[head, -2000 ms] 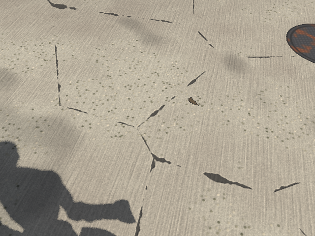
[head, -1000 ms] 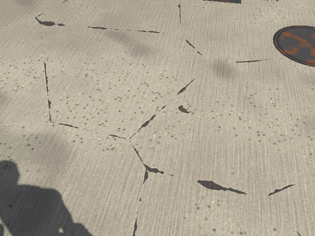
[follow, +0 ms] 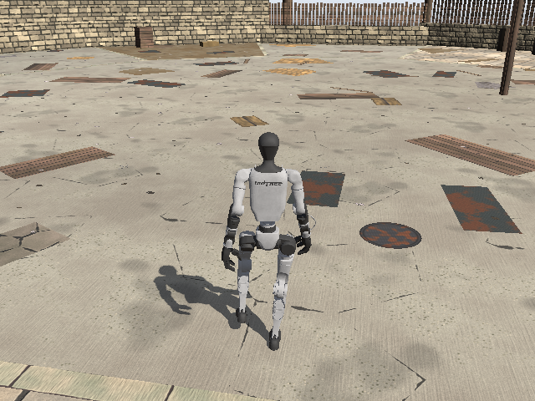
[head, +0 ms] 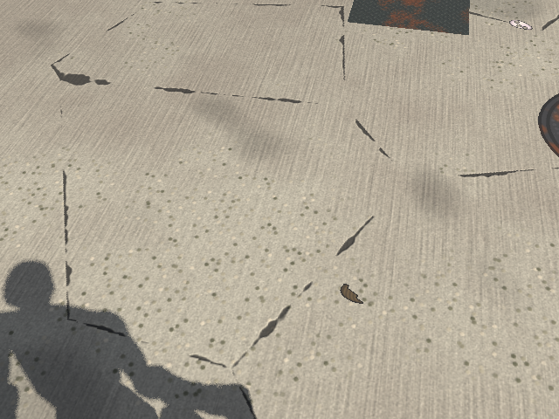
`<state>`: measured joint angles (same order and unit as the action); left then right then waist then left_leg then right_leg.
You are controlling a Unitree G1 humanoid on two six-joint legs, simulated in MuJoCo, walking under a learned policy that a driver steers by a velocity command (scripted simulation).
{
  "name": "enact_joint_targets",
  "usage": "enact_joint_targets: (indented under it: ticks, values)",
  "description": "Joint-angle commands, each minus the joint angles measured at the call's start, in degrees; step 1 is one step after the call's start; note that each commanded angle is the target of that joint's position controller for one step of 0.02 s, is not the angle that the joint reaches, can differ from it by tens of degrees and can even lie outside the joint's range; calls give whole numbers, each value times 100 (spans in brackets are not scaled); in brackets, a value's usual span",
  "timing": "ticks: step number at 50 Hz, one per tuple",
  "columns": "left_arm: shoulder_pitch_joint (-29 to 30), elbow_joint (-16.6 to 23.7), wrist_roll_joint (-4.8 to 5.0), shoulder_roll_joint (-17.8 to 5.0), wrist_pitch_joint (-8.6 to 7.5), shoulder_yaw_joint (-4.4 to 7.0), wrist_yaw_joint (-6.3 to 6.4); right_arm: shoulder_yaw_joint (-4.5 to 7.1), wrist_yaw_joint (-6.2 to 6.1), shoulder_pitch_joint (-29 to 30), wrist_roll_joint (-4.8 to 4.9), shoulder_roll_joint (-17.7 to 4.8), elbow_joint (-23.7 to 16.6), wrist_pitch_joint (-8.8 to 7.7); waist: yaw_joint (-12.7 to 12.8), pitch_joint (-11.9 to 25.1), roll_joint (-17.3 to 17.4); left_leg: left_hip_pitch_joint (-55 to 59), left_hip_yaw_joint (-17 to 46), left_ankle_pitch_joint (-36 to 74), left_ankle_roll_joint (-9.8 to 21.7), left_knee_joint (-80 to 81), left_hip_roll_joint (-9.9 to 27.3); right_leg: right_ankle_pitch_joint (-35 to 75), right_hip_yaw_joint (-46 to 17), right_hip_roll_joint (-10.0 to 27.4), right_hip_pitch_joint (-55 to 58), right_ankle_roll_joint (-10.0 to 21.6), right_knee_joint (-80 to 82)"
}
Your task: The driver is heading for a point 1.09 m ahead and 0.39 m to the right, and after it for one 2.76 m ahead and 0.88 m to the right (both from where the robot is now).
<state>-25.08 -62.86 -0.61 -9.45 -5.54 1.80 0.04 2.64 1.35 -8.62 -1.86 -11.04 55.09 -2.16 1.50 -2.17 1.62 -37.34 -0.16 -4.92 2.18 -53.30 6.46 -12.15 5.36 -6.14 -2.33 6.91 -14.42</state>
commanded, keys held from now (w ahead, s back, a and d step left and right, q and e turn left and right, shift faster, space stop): w+e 1.00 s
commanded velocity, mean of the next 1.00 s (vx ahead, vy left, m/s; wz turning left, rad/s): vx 0.50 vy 0.00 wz -0.46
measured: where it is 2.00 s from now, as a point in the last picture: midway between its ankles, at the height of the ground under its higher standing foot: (442, 266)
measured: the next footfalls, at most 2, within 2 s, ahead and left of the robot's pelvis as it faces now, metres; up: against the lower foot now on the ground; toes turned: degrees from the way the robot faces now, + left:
left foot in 0.24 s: +0.31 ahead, +0.11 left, +0.00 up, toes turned -3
right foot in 0.76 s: +0.52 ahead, -0.15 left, +0.00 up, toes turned -28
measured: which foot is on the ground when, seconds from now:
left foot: up 0.00-0.22, down 0.24-0.78, up 0.80-1.00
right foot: down 0.00-0.26, up 0.28-0.74, down 0.76-1.00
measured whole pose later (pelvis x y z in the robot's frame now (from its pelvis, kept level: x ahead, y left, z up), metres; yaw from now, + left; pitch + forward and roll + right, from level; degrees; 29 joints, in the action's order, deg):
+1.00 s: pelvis +0.51 -0.10 +0.00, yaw -31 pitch +1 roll +0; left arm -18.0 -51.1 0.0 -14.6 -2.5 4.4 -0.3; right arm 3.1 0.8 -9.1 -2.7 -14.1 45.8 -2.3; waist 1.0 -3.2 1.7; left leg -34.6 1.2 -15.2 -2.2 -61.7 7.8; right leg -10.4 -0.3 -8.3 -10.0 8.5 -19.9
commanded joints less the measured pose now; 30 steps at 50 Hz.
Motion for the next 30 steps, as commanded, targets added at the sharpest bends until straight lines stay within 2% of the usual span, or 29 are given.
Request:
enact_joint_targets:
  ticks: [1,6,8,10,11,12,13,14,15,16,17,18,20,23,27,30]
  values:
    - [-355,198,20,-558,-79,38,32,-31,30,536,51,-125,-400,-36,37,-415,-439,1,-323,519,-106,841,-166,2327,-955,1449,-333,280,654]
    - [-829,87,-48,-682,-17,40,110,-60,23,1327,85,-211,-721,-97,272,-408,-522,-87,-388,335,-76,1746,-436,3167,-1275,1644,653,454,202]
    - [-731,124,-89,-772,5,70,142,-49,14,1319,104,-305,-806,-168,168,-341,-576,113,-327,-29,30,1985,-511,3640,-1410,1751,931,523,-107]
    - [-426,210,-93,-903,-4,116,134,26,-48,561,124,-490,-631,-257,-224,-8,-659,1331,-377,-456,204,2354,-789,4708,-1345,1656,750,363,-849]
    - [-289,253,-50,-918,-9,127,92,103,-106,-305,104,-638,-381,-319,-606,449,-527,2505,-395,-198,331,2767,-837,4680,-1193,1447,450,254,-1773]
    - [-168,408,33,-803,-41,102,57,225,-192,-1250,-39,-1000,-217,-382,-974,1098,-272,4087,388,-355,564,2804,-26,3345,-1083,1199,-608,155,-3095]
    - [-696,617,293,-128,-19,-18,49,385,-227,-1755,-215,-1639,-273,-356,-807,2085,866,5938,2776,-572,1208,2931,1804,-162,-527,334,-2580,-117,-5210]
    - [-641,600,160,-673,44,131,92,358,-179,-1404,-60,-1357,-319,-246,-691,2126,646,5545,3806,-952,1397,3559,2003,-1655,-789,297,-3202,-49,-5969]
    - [-213,671,57,-782,106,202,88,242,-164,-812,8,-924,-416,-228,-442,1127,201,4628,2923,-1451,1204,3734,1756,-1166,-893,665,-3420,-38,-6074]
    - [106,752,20,-633,118,191,45,162,-142,-438,31,-591,-462,-265,-359,519,-26,3796,2155,-1298,1025,4024,1482,-768,-876,874,-3360,-63,-5819]
    - [233,787,-26,-520,167,206,-2,121,-157,-339,30,-451,-435,-303,-241,177,79,3254,1556,-997,820,4206,1218,-591,-854,1012,-3208,-78,-5598]
    - [209,821,-103,-468,250,224,-54,85,-194,-402,60,-332,-342,-336,-98,11,231,2869,1085,-698,678,4324,1021,-508,-832,1104,-3038,-128,-5450]
    - [231,896,-129,-313,386,223,-132,76,-210,-676,92,-301,-216,-438,5,6,270,2713,578,-120,629,4428,926,-304,-740,1134,-3011,-186,-5407]
    - [802,1190,-131,-324,482,226,-202,117,-200,-905,93,-466,-142,-527,34,-91,227,2816,-36,476,636,4536,866,277,-658,1226,-3548,-262,-5160]
    - [1739,1596,-110,-339,466,164,-298,99,-193,-1113,80,-503,-87,-541,-82,-283,230,2898,-753,1046,572,4527,643,1146,-379,1171,-3609,-333,-3766]
    - [2367,1850,-121,-344,456,104,-366,138,-232,-1370,86,-716,-46,-528,-256,-337,236,3252,-1030,1375,540,4519,769,1328,-19,1071,-3317,-245,-2784]
Keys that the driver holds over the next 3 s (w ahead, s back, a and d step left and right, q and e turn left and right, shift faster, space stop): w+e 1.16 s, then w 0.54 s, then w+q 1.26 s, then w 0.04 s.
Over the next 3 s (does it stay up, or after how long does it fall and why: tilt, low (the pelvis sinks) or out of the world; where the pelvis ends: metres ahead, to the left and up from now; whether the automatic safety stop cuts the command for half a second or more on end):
stays up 1.43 -0.63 -0.02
